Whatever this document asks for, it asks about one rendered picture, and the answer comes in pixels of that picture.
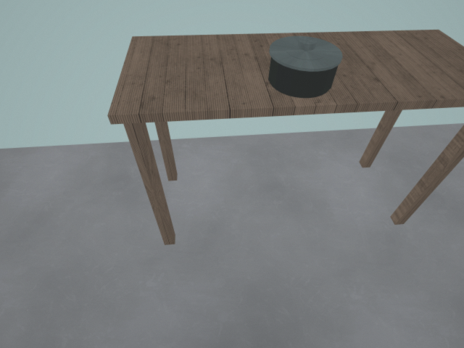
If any lid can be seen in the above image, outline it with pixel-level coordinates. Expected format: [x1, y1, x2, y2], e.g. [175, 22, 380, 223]
[269, 36, 343, 72]

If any pot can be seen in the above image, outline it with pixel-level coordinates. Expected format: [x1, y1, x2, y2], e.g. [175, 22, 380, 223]
[268, 57, 338, 98]

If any knob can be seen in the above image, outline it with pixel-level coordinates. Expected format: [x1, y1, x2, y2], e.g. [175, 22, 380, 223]
[298, 37, 317, 51]

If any table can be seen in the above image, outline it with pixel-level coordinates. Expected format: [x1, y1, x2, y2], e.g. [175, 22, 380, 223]
[107, 30, 464, 245]

